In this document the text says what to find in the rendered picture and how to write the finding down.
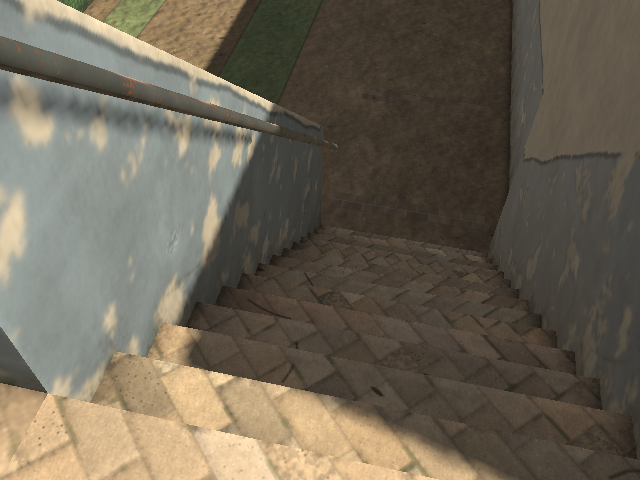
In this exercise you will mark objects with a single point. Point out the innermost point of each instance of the stairs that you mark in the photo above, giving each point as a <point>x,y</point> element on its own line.
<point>401,354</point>

